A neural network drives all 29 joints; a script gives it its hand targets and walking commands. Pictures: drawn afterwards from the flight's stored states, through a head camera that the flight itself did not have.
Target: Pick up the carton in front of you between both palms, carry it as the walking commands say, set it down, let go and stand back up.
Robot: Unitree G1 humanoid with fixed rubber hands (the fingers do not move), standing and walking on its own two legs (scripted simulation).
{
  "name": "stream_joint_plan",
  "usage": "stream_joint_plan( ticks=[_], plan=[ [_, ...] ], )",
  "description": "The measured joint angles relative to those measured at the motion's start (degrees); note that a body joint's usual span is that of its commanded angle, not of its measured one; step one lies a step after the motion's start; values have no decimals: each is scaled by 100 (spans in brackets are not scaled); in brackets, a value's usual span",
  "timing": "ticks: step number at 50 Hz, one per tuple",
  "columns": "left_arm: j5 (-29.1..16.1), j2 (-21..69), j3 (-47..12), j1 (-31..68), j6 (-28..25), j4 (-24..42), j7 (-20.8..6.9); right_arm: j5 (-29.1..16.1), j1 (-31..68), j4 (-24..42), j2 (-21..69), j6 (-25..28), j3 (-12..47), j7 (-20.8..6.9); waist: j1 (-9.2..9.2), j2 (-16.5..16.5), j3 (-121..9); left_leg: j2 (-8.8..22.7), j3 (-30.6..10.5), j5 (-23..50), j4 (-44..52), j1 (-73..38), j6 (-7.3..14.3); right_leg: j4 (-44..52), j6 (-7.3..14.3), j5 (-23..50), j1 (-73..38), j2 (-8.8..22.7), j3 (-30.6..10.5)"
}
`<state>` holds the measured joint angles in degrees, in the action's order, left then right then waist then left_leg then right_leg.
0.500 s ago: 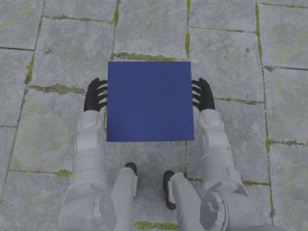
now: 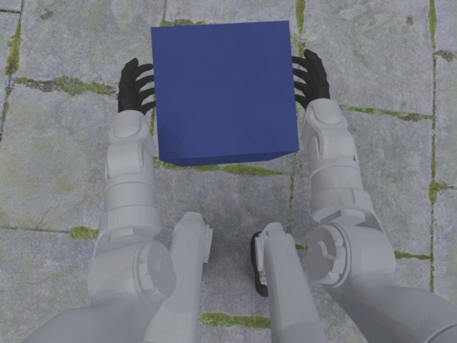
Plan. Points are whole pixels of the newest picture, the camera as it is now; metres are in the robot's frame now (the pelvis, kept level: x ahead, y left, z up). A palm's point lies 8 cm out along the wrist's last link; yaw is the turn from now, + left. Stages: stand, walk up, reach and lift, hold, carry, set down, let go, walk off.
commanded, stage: set down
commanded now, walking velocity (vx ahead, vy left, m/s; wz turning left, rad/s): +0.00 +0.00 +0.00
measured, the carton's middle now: (223, 109) +0.48 +0.06 -0.17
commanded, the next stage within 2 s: none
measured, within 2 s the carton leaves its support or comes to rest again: rests again in 1.18 s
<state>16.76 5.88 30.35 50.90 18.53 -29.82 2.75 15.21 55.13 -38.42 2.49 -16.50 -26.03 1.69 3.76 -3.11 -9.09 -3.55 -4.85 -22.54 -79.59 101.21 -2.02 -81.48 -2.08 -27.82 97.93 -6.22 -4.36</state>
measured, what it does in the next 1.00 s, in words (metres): lowers itself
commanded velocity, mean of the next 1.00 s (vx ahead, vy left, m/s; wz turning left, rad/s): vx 0.00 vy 0.00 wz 0.00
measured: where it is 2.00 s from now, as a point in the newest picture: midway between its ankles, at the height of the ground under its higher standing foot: (226, 267)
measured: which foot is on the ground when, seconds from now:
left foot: down 0.00-1.00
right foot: down 0.00-1.00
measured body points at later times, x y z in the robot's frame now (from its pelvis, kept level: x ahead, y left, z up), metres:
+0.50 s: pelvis -0.02 -0.01 -0.11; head +0.32 +0.01 +0.18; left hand +0.47 +0.22 -0.24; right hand +0.54 -0.07 -0.25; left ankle +0.09 +0.12 -0.55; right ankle +0.06 -0.13 -0.55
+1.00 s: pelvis -0.02 -0.01 -0.19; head +0.36 +0.00 +0.05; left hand +0.49 +0.23 -0.36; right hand +0.58 -0.06 -0.37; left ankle +0.09 +0.12 -0.55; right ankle +0.06 -0.12 -0.55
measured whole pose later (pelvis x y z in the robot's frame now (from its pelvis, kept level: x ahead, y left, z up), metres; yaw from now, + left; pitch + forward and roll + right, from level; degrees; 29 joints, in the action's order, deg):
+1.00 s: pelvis -0.02 -0.01 -0.19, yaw +0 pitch +42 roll +2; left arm 3.2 -6.7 29.7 75.6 15.7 -41.6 5.7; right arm 0.0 89.6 -60.0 -15.9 -14.4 -3.9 7.4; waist 8.3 -1.6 17.0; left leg -3.6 -2.3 -32.2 -118.5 128.7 -4.3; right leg -122.5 -3.4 -38.0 126.7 -10.9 -4.4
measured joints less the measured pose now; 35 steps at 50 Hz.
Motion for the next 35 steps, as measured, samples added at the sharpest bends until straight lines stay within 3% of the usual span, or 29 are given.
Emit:
stream_joint_plan(
  ticks=[13,25,35],
  plan=[
    [-277,-347,81,770,31,-244,130,-330,1009,-546,-481,-39,398,206,124,-1,291,-73,-21,-281,-1312,1375,-121,-1367,-41,-308,1400,-167,25],
    [-419,-670,293,1540,-14,-548,143,-481,2028,-1126,-868,-16,768,377,267,23,996,-119,-8,-433,-2248,2167,-234,-2372,-63,-471,2238,-302,40],
    [-802,-996,174,2160,-94,-811,242,-812,2840,-1538,-1309,42,1248,482,355,42,1818,-162,41,-575,-3034,2656,-292,-3208,-100,-646,2738,-370,54]
  ],
)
